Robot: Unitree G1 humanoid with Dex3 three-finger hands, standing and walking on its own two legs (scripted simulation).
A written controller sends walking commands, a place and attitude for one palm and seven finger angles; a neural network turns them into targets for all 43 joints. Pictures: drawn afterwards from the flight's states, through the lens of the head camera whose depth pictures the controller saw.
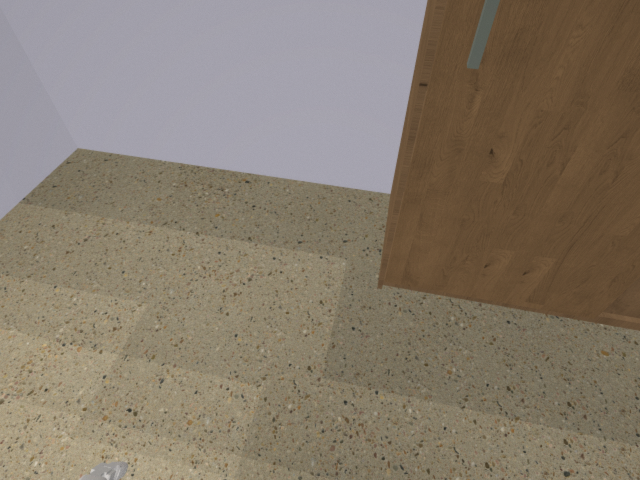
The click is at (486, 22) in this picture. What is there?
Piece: wardrobe's sliding door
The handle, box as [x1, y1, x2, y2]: [467, 0, 499, 68]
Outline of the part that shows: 499,0 485,0 467,61 467,67 478,68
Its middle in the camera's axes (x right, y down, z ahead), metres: +0.31 -0.46 +0.69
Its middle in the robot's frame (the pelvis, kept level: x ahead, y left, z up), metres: +0.87 -0.26 +0.27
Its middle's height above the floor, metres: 1.04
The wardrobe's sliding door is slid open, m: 0.00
